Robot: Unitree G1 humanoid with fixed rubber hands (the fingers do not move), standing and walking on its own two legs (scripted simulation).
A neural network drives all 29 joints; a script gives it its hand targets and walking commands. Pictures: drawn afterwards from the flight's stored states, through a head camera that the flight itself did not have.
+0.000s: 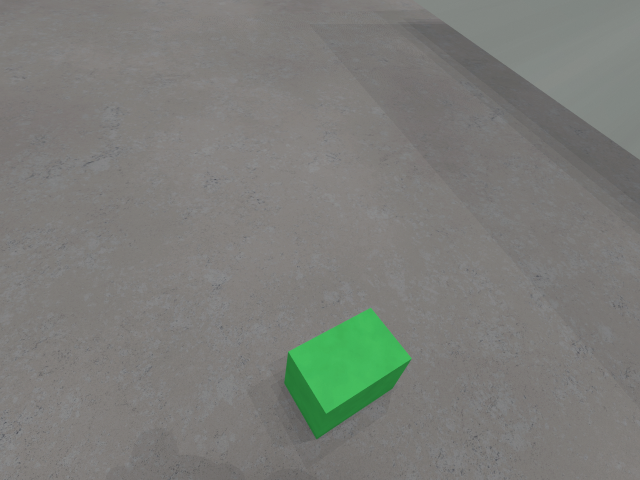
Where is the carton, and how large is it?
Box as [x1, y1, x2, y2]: [284, 308, 411, 438]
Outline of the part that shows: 370,308 288,351 284,383 316,438 392,388 411,358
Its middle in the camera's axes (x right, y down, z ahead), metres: +0.08 +0.41 +1.17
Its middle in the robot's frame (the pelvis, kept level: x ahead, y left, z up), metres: +0.56 -0.16 -0.65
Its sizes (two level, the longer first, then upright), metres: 0.294 0.191 0.218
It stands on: the floor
